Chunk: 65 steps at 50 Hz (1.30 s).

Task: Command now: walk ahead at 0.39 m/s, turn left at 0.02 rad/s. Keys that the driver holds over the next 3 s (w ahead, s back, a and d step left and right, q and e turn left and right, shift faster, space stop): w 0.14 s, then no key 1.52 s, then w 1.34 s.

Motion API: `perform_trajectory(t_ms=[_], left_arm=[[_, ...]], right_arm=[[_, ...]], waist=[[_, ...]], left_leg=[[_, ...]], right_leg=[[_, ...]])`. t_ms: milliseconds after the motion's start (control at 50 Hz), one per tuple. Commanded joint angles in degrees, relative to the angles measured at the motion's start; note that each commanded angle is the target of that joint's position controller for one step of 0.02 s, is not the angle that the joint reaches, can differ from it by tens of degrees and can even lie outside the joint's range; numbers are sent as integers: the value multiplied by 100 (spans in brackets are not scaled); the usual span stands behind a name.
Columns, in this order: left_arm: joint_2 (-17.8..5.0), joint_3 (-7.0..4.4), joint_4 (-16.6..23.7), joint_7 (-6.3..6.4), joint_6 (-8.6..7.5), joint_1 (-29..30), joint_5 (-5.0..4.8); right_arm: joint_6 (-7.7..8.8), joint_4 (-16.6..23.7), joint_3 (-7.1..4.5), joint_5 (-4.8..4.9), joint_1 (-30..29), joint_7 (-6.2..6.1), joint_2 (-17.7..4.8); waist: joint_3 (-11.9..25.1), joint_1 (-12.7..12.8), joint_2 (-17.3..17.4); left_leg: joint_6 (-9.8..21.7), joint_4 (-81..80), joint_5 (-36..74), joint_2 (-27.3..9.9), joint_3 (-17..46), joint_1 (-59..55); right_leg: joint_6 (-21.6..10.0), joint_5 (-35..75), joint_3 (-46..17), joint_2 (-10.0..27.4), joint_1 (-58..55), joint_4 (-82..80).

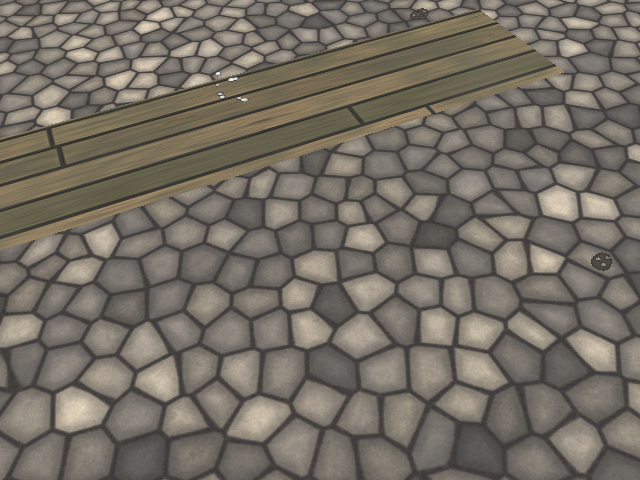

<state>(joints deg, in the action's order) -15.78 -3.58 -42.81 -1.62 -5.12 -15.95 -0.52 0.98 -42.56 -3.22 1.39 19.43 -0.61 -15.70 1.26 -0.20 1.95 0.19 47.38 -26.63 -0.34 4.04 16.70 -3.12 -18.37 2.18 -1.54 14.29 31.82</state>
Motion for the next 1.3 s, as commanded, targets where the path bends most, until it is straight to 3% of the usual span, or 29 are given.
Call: perform_trajectory(t_ms=[20,80,200,240,280,320,340,360,380,400,420,440,460,480,500,540,620,660,680,700,720,740,780,800,860,980,1300], left_arm=[[-770,-169,142,40,-80,-806,48],[-641,-79,193,68,-33,-486,68],[-832,-81,-20,212,117,-588,47],[-950,-106,-160,230,160,-819,12],[-965,-115,-202,239,178,-712,-44],[-1033,-154,-180,259,186,-459,-68],[-1007,-156,-153,270,198,-337,-80],[-850,-108,-130,271,191,-441,-24],[-415,42,-29,255,166,-925,187],[-146,153,-284,203,178,-1809,83],[-761,-2,-410,183,252,-1573,-58],[-845,-39,-252,202,337,-947,-106],[-751,-30,-191,257,430,-588,-46],[-686,-44,-169,316,538,-487,16],[-581,-31,-205,349,623,-604,39],[-386,14,-277,411,666,-750,82],[-404,34,-268,417,658,-404,112],[-375,28,-316,384,648,-392,164],[-365,29,-310,375,642,-356,218],[-438,35,-228,384,627,-261,258],[-838,-43,-165,421,619,-57,210],[-774,-53,-248,407,585,66,171],[-379,62,-251,377,460,324,219],[-335,77,-250,361,405,391,204],[-380,73,-361,358,316,159,129],[-366,80,-542,365,328,38,95],[-271,85,-1103,370,433,171,83]], right_arm=[[357,799,-152,91,-869,42,-633],[387,726,-155,-47,-930,139,-489],[422,905,27,-102,-1744,251,-68],[438,948,12,-82,-1920,311,-133],[433,960,-44,-67,-1896,346,-287],[437,838,-153,-132,-1465,326,-534],[444,650,-228,-183,-922,287,-659],[451,529,-295,-226,-425,225,-890],[424,523,-325,-388,51,158,-1292],[370,499,-208,-390,40,187,-1068],[287,542,-177,-221,-214,225,-827],[250,548,-110,-122,-704,228,-635],[225,542,-27,-120,-1061,228,-431],[214,536,3,-176,-1363,230,-366],[211,500,-19,-266,-1554,231,-432],[239,411,-27,-339,-1692,207,-418],[167,201,-41,-274,-1596,108,-513],[94,126,0,-221,-1672,76,-452],[76,48,51,-212,-1587,70,-317],[68,-59,99,-225,-1415,75,-196],[65,-97,65,-233,-1150,78,-262],[49,-132,44,-227,-1169,45,-299],[23,-199,44,-226,-1186,-8,-254],[1,-270,42,-242,-1114,-26,-259],[5,-429,39,-226,-1100,-16,-248],[8,-772,30,-163,-1120,-17,-257],[-143,-1536,6,-130,-1224,-146,-365]], waist=[[-561,419,-898],[-571,250,-715],[-587,402,-699],[-465,467,-784],[-397,331,-843],[-118,-6,-861],[195,-302,-773],[612,-495,-491],[1537,-366,685],[2495,-59,1508],[2199,-189,831],[1267,-125,496],[776,-23,136],[464,138,170],[343,293,380],[344,381,561],[468,217,492],[287,317,399],[150,330,326],[-75,292,134],[-342,-13,-408],[-439,-71,-866],[-417,-149,-1075],[-390,-165,-1061],[-227,-47,-547],[88,41,-217],[-104,0,-231]], left_leg=[[221,1927,186,-319,140,3444],[188,1445,1233,-597,-30,3101],[-146,-802,2573,-251,-596,1956],[-120,-1203,2981,-71,-659,1435],[44,-1506,3062,-42,-477,1192],[254,-1772,2976,84,-445,622],[388,-2002,3218,204,-546,-106],[552,-2063,4407,-89,-384,-1100],[1162,-1476,6694,-1469,980,-2970],[2054,-1860,6780,-2491,2670,-3601],[1891,-2303,5120,-2157,2492,-2862],[1640,-2545,4005,-1875,1910,-2114],[1444,-2784,3311,-1604,1542,-1328],[1306,-3037,2838,-1409,1209,-518],[1217,-3256,2542,-1220,926,134],[1257,-3369,2555,-1038,532,584],[1235,-3432,1080,-1086,577,582],[979,-3409,-9,-957,528,915],[756,-3351,-469,-819,481,1048],[474,-3188,-736,-638,395,1100],[228,-2925,-522,-273,79,940],[91,-2610,145,-61,-243,264],[114,-2229,904,-74,-301,-424],[154,-2201,1077,-94,-295,-486],[253,-2230,1419,-157,-229,-338],[204,-2054,2516,-188,-260,-572],[167,-2125,2679,-209,-266,-802]], right_leg=[[-1250,-1264,-3348,2066,-1985,-2036],[-924,365,-2144,1559,-1556,-2262],[-703,3175,-629,1041,-909,-2131],[-665,3432,-584,1127,-859,-1978],[-561,3565,-654,1257,-1031,-1736],[-395,4115,-687,1271,-1243,-1182],[-267,4473,-590,1091,-1210,-564],[-37,3973,-423,767,-838,362],[271,1149,-296,258,527,2245],[495,-2295,-884,-242,1272,3635],[546,-2071,-1121,16,1370,4046],[578,-1757,-811,244,1774,4012],[617,-1420,-699,444,1740,3699],[650,-1126,-709,602,1379,3281],[674,-857,-629,635,856,2918],[698,-743,-471,578,308,2178],[575,66,-395,562,-181,966],[454,602,-249,448,-656,315],[369,635,-271,453,-792,40],[240,705,-568,678,-728,-445],[80,26,-834,905,-188,-705],[13,-1108,-857,789,662,-969],[190,-1186,-843,724,1088,-1255],[257,-914,-800,685,1023,-1208],[304,26,-671,604,468,-880],[225,1259,-535,525,-33,-603],[229,1487,-359,388,-218,-797]])
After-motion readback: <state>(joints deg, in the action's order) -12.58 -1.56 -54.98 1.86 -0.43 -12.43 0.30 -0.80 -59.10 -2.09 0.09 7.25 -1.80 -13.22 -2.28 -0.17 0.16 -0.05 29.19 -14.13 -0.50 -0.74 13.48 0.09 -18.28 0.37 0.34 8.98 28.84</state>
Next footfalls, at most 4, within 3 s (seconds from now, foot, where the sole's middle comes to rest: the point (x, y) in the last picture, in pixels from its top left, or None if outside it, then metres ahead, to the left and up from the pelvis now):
0.36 left None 0.33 0.14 -0.77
0.70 right None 0.28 -0.10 -0.77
2.38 right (392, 398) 0.71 -0.10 -0.77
2.94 left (290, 291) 1.02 0.14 -0.77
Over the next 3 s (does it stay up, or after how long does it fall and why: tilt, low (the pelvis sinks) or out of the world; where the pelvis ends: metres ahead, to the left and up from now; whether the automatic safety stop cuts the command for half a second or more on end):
stays up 0.88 0.04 -0.01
